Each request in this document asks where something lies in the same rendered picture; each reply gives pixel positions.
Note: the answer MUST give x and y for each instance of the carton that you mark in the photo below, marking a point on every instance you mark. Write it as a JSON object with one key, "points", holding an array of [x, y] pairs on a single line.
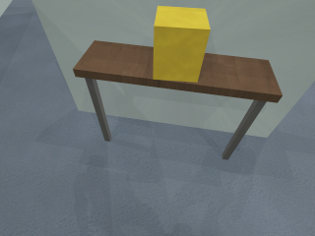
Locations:
{"points": [[180, 39]]}

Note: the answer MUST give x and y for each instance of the table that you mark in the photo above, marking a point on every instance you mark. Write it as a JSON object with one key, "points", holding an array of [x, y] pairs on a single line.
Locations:
{"points": [[225, 75]]}

